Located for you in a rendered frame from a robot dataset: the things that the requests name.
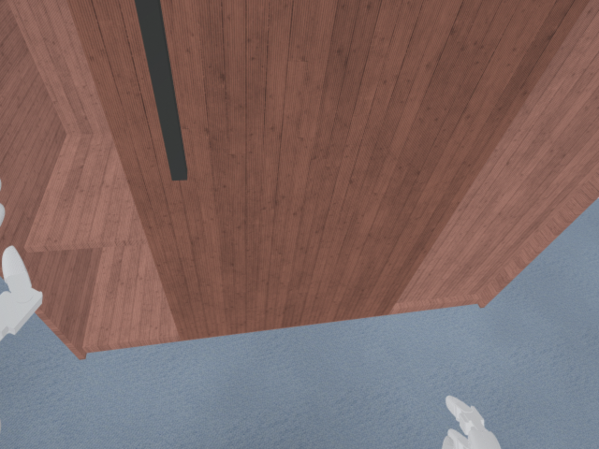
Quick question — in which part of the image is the wardrobe door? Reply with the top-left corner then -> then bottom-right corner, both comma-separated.
396,0 -> 599,303
66,0 -> 590,340

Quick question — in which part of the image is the robot left hand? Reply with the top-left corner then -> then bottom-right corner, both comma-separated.
0,180 -> 43,341

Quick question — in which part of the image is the handle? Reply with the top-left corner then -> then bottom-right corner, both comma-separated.
135,0 -> 187,181

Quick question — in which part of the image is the robot right hand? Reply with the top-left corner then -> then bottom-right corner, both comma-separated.
442,396 -> 501,449

